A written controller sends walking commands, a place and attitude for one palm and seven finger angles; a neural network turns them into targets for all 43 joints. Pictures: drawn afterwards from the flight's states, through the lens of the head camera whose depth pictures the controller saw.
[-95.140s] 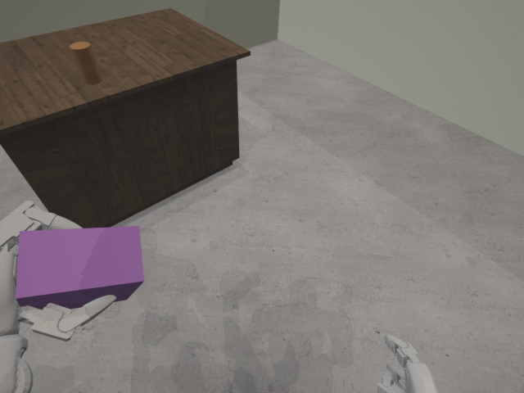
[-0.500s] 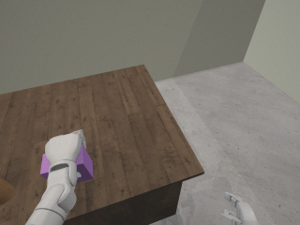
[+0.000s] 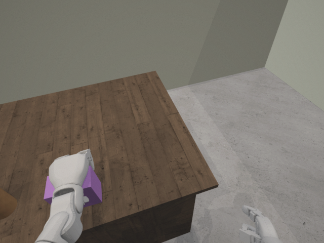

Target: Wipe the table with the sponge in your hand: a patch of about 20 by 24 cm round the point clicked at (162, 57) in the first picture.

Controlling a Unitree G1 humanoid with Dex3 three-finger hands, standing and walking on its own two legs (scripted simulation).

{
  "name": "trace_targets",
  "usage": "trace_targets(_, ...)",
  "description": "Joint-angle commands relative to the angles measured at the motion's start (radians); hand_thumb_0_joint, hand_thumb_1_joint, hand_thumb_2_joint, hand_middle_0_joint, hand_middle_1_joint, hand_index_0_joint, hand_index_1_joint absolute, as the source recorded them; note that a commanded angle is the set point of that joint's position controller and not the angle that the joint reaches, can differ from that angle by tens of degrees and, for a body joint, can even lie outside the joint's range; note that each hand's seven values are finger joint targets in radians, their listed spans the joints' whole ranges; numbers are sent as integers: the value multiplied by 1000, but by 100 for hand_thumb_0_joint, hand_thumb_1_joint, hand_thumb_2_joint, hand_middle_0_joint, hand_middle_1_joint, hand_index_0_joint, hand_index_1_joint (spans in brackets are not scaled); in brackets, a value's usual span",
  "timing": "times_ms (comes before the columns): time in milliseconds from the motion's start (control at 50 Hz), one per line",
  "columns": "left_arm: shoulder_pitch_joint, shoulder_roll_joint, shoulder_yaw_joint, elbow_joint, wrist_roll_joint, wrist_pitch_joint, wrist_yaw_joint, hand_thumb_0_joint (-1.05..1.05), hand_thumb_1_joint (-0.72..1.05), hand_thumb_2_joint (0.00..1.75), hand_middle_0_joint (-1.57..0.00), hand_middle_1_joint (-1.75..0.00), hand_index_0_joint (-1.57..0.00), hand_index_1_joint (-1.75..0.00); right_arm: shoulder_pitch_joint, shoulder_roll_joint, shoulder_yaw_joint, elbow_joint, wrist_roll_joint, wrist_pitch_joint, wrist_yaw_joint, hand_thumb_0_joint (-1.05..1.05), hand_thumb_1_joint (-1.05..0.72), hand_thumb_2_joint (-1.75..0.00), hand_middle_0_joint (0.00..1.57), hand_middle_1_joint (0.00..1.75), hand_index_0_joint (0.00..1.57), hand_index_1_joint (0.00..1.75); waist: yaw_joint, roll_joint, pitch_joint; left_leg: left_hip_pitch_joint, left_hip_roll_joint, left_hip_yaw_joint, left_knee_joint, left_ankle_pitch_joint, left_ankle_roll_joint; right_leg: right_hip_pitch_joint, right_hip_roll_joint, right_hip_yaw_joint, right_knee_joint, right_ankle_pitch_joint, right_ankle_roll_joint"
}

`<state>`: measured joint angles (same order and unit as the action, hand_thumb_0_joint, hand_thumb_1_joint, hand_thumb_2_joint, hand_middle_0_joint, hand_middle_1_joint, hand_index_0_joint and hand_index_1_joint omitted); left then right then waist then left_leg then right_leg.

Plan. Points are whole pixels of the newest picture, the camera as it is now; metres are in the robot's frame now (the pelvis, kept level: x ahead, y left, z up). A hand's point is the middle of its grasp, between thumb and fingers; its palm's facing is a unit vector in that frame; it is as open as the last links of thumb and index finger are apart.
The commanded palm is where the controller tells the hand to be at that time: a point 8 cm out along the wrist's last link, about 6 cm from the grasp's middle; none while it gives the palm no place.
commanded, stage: lift the sponge slowly off the table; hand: left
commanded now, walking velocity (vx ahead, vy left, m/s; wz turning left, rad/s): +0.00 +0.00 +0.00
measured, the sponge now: (78, 192) +0.24 +0.28 -0.04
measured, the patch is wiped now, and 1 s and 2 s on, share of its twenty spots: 1.00 1.00 1.00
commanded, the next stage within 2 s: none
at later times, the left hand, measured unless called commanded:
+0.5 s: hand (76, 185) +0.24 +0.26 +0.02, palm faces -0.04 -0.12 -0.99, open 10.1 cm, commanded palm +0.21 +0.25 +0.08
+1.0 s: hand (70, 182) +0.23 +0.26 +0.05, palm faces -0.01 -0.13 -0.99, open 10.1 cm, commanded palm +0.21 +0.26 +0.12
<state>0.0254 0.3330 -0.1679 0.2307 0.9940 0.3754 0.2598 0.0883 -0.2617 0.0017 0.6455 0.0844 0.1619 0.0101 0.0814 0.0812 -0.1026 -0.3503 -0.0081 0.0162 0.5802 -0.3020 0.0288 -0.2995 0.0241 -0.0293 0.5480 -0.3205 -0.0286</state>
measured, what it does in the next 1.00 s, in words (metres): stands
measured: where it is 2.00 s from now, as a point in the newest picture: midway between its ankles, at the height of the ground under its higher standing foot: outside the picture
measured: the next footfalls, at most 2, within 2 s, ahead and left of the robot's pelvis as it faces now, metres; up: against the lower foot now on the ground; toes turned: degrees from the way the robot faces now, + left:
none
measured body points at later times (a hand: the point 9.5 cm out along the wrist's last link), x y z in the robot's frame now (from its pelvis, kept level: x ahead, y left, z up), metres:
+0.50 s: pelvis +0.00 +0.00 +0.00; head -0.01 -0.03 +0.45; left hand +0.23 +0.26 +0.08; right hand +0.22 -0.22 -0.09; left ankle +0.00 +0.10 -0.73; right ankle -0.03 -0.11 -0.73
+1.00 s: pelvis -0.01 +0.00 +0.01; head -0.03 -0.04 +0.46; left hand +0.23 +0.26 +0.11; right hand +0.22 -0.21 -0.08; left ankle +0.00 +0.10 -0.73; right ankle -0.03 -0.11 -0.73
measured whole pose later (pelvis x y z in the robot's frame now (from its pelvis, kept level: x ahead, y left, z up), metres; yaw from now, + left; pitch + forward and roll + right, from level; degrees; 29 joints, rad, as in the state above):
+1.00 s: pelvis -0.01 +0.00 +0.01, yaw +0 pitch -2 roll -1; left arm 0.08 0.38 -0.14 0.07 0.93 0.33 0.13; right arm 0.04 -0.25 0.01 0.68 0.06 0.13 -0.02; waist 0.10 0.10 -0.03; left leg -0.20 -0.01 0.01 0.46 -0.24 0.03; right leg -0.15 0.03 -0.03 0.43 -0.25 -0.03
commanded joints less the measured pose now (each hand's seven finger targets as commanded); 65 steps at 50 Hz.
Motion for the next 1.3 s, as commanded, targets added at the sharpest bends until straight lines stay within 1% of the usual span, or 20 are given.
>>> trace_targets(0,-44,57,4,-63,-34,3,-41,0,10,130,-120,-160,-120,-160,-168,-105,-40,-171,-3,-54,-12,0,-90,-90,20,30,20,30,-3,-134,-105,74,-23,-39,-65,230,23,68,21,38,-72,315,-46)
trace_targets(40,-55,105,53,-87,-35,-1,-41,0,10,130,-120,-160,-120,-160,-173,-111,-42,-167,-6,-55,-14,0,-90,-90,20,30,20,30,4,-123,-130,85,-22,-45,-68,249,24,87,23,48,-73,338,-50)
trace_targets(200,-15,108,52,-176,-43,-25,-47,0,10,130,-120,-160,-120,-160,-176,-101,-43,-175,-11,-64,-11,0,-90,-90,20,30,20,30,2,-108,-121,113,-21,-38,-74,288,27,118,17,46,-80,399,-47)
trace_targets(240,-18,167,111,-194,-44,-29,-44,0,10,130,-120,-160,-120,-160,-183,-107,-44,-171,-13,-64,-15,0,-90,-90,20,30,20,30,13,-115,-125,116,-22,-43,-83,290,26,133,18,62,-87,413,-48)
trace_targets(260,-49,144,84,-209,-43,-29,-43,0,10,130,-120,-160,-120,-160,-183,-102,-43,-169,-13,-62,-18,0,-90,-90,20,30,20,30,0,-95,-115,117,-21,-37,-86,275,27,122,17,50,-87,385,-45)
trace_targets(420,-100,137,65,-270,-21,-28,-39,0,10,130,-120,-160,-120,-160,-205,-97,-44,-163,-17,-75,-18,0,-90,-90,20,30,20,30,8,-58,-122,173,-16,-48,-104,289,30,119,22,40,-108,329,-50)
trace_targets(440,-108,180,109,-293,-25,-32,-38,0,10,130,-120,-160,-120,-160,-208,-100,-46,-163,-18,-76,-20,0,-90,-90,20,30,20,30,16,-49,-149,183,-15,-56,-109,300,29,137,27,54,-107,334,-55)
trace_targets(520,-127,185,106,-280,-21,-32,-42,0,10,130,-120,-160,-120,-160,-211,-97,-39,-155,-19,-75,-25,0,-90,-90,20,30,20,30,9,-78,-115,175,-19,-51,-117,282,29,138,23,53,-124,332,-49)
trace_targets(640,-209,252,154,-336,-14,-45,-51,0,10,130,-120,-160,-120,-160,-234,-101,-35,-148,-25,-80,-38,0,-90,-90,20,30,20,30,18,-19,-138,216,-19,-57,-137,278,32,159,26,69,-145,290,-56)
trace_targets(700,-201,202,107,-340,-20,-57,-61,0,10,130,-120,-160,-120,-160,-231,-92,-34,-149,-25,-89,-38,0,-90,-90,20,30,20,30,8,-15,-120,223,-19,-53,-137,283,33,152,23,53,-150,297,-53)
trace_targets(740,-223,237,137,-322,-23,-54,-68,0,10,130,-120,-160,-120,-160,-240,-98,-30,-142,-26,-89,-42,0,-90,-90,20,30,20,30,9,-26,-96,219,-20,-60,-152,258,32,148,27,67,-169,259,-54)
trace_targets(800,-234,219,115,-320,-26,-55,-80,0,10,130,-120,-160,-120,-160,-238,-96,-30,-138,-24,-90,-43,0,-90,-90,20,30,20,30,4,-32,-93,220,-17,-55,-158,252,31,147,24,53,-173,248,-51)
trace_targets(840,-211,250,152,-348,-34,-57,-85,0,10,130,-120,-160,-120,-160,-249,-100,-31,-145,-24,-94,-42,0,-90,-90,20,30,20,30,22,-31,-126,238,-20,-62,-163,277,32,181,26,70,-176,274,-56)
trace_targets(920,-186,224,126,-370,-35,-54,-96,0,10,130,-120,-160,-120,-160,-250,-99,-30,-147,-25,-91,-35,0,-90,-90,20,30,20,30,18,-49,-122,236,-17,-56,-166,302,30,194,21,62,-175,320,-52)
trace_targets(940,-164,262,170,-371,-38,-50,-94,0,10,130,-120,-160,-120,-160,-256,-102,-32,-145,-25,-91,-34,0,-90,-90,20,30,20,30,28,-44,-119,240,-18,-61,-172,302,30,204,25,78,-182,310,-56)
trace_targets(1000,-196,230,127,-375,-34,-37,-104,0,10,130,-120,-160,-120,-160,-261,-99,-26,-146,-22,-88,-34,0,-90,-90,20,30,20,30,14,-51,-81,229,-16,-54,-182,284,29,188,21,63,-191,289,-51)
trace_targets(1040,-206,290,181,-394,-37,-32,-104,0,10,130,-120,-160,-120,-160,-273,-106,-24,-147,-22,-87,-34,0,-90,-90,20,30,20,30,29,-23,-87,243,-18,-61,-195,276,29,204,23,81,-203,266,-56)
trace_targets(1120,-248,273,154,-379,-36,-27,-117,0,10,130,-120,-160,-120,-160,-277,-101,-19,-141,-20,-90,-42,0,-90,-90,20,30,20,30,17,-43,-73,246,-21,-55,-199,253,31,196,19,75,-221,233,-50)
trace_targets(1180,-311,240,106,-414,-38,-38,-129,0,10,130,-120,-160,-120,-160,-284,-94,-15,-144,-18,-104,-46,0,-90,-90,20,30,20,30,9,2,-80,275,-18,-56,-207,244,33,185,21,64,-227,206,-51)
trace_targets(1280,-271,260,130,-409,-42,-36,-146,0,10,130,-120,-160,-120,-160,-281,-100,-16,-140,-21,-106,-42,0,-90,-90,20,30,20,30,18,-34,-86,274,-16,-60,-219,269,30,212,21,68,-232,236,-52)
